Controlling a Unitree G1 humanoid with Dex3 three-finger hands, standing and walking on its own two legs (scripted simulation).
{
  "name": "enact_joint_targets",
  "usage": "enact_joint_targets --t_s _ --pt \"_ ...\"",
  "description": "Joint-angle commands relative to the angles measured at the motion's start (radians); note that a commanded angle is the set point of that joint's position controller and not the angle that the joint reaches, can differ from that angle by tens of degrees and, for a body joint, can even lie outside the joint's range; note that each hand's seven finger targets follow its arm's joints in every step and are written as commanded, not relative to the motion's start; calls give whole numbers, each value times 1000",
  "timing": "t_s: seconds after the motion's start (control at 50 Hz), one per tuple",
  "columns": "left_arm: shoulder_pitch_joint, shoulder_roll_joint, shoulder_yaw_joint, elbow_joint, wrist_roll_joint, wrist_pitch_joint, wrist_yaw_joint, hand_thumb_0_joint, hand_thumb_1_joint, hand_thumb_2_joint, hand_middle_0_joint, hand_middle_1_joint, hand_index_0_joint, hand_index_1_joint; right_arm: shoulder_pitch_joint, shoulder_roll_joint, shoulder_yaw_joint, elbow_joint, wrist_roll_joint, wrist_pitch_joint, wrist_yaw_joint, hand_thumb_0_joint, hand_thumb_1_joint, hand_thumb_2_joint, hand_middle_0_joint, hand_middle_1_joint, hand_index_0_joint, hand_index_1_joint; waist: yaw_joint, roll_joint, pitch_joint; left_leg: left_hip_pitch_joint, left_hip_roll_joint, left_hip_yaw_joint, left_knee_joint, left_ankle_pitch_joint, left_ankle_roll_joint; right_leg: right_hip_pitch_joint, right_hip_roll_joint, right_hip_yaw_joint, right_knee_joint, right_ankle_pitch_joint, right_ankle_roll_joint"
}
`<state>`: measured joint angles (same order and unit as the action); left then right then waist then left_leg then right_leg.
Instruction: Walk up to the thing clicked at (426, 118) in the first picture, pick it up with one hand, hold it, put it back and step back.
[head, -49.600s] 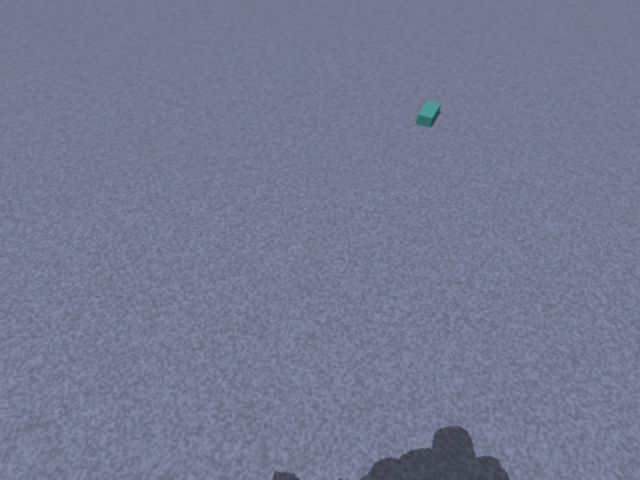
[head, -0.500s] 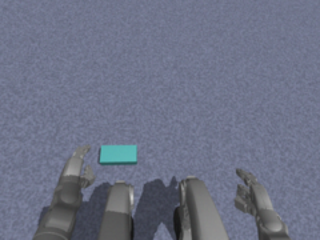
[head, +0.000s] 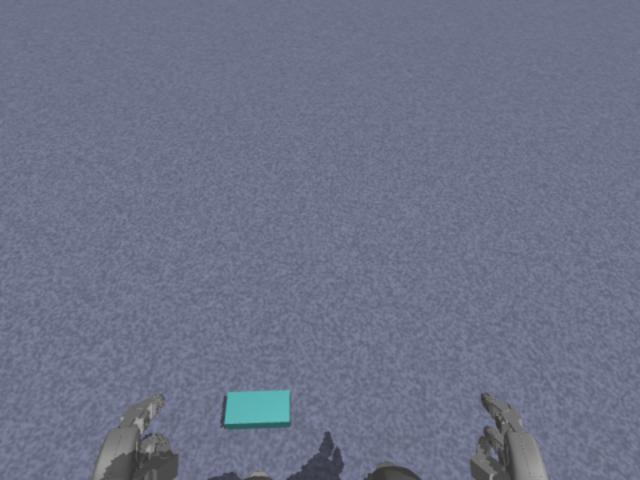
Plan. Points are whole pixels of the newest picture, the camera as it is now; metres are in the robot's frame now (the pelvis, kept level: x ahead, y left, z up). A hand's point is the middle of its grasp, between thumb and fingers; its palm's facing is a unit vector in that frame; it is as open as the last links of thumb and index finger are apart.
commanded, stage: home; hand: left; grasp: from above
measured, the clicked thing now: (259, 409) +0.41 +0.14 -0.67
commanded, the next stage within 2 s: none
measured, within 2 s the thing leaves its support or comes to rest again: neither
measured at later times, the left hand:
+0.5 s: hand out of the picture +0.16 +0.18 -0.03, palm faces +0.06 -0.98 -0.19, open 7.4 cm
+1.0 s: hand (162, 479) +0.16 +0.18 -0.03, palm faces +0.04 -0.98 -0.19, open 7.4 cm
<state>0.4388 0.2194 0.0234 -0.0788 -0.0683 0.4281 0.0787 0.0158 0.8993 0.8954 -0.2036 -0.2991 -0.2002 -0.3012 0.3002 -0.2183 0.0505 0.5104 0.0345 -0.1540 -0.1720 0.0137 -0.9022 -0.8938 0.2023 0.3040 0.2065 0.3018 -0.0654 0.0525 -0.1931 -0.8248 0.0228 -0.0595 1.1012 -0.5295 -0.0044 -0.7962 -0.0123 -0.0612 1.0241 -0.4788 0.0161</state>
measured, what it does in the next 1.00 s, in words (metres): stands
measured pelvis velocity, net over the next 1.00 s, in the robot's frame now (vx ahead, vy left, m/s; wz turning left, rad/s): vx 0.00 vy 0.00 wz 0.01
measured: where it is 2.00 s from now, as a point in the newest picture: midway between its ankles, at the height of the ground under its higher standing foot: outside the picture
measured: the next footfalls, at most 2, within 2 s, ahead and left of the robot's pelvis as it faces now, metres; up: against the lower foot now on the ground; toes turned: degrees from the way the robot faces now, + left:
none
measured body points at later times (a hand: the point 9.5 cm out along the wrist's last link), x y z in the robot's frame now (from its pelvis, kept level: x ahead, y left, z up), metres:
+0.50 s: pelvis +0.00 +0.00 +0.02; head +0.02 +0.01 +0.47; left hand +0.15 +0.23 -0.02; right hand +0.17 -0.24 -0.04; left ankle +0.00 +0.12 -0.66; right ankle +0.01 -0.14 -0.66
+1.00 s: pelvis +0.00 +0.00 +0.02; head +0.02 +0.01 +0.47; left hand +0.16 +0.23 -0.02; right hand +0.16 -0.24 -0.05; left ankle +0.00 +0.12 -0.66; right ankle +0.01 -0.14 -0.66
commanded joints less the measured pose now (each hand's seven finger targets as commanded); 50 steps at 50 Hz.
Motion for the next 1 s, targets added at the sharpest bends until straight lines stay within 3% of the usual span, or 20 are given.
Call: enact_joint_targets --t_s 0.0,0.16,0.28,0.38,0.66,0.72,0.76,0.9,0.98 --pt "59 90 58 -212 -1 -22 -11 0 900 900 -200 -302 -200 -301 -56 -110 -53 -159 -9 -70 -19 0 -902 -899 199 299 199 299 18 0 -88 192 -20 5 -221 335 13 188 36 -23 -188 271 -26" --pt "40 96 53 -217 9 -15 -47 0 900 900 -200 -301 -200 -301 -69 -126 -65 -161 -20 -103 -18 0 -902 -899 199 299 199 299 10 -43 -8 205 -25 18 -258 273 19 199 33 -27 -235 219 -16" --pt "32 110 68 -240 20 -31 -49 0 900 900 -200 -301 -200 -300 -68 -128 -72 -151 -27 -117 -14 0 -901 -899 199 299 199 299 17 0 -52 236 -28 18 -255 306 14 221 30 -17 -222 250 -19" --pt "16 113 66 -240 26 -38 -44 0 900 900 -200 -301 -200 -300 -90 -126 -66 -149 -27 -119 -15 0 -901 -899 199 299 199 299 25 2 -22 217 -27 18 -274 218 16 211 30 -16 -242 174 -17" --pt "51 103 61 -228 16 -39 -46 0 900 900 -200 -302 -200 -301 -85 -124 -64 -137 -26 -129 -17 0 -902 -899 199 299 199 299 36 -10 -39 216 -17 0 -279 248 9 213 37 -25 -221 182 -22" --pt "28 109 63 -227 17 -38 -49 0 900 900 -200 -302 -200 -301 -81 -128 -68 -132 -28 -133 -17 0 -902 -899 199 299 199 299 25 9 -42 221 -16 1 -278 248 9 212 36 -20 -219 185 -23" --pt "31 113 63 -229 17 -38 -49 0 900 900 -200 -302 -200 -301 -86 -128 -68 -130 -26 -132 -17 0 -902 -899 199 299 199 299 36 -8 -33 216 -16 1 -277 250 10 211 35 -19 -223 186 -20" --pt "34 108 63 -217 17 -31 -53 0 900 900 -200 -302 -200 -301 -86 -128 -69 -127 -26 -136 -17 0 -902 -899 199 299 199 299 32 -19 -26 207 -19 8 -276 227 14 210 35 -17 -230 170 -19" --pt "48 104 60 -208 18 -28 -55 0 900 900 -200 -302 -200 -301 -69 -132 -75 -121 -27 -135 -18 0 -902 -899 199 299 199 299 24 -3 -43 222 -19 12 -265 262 12 213 34 -12 -222 199 -21"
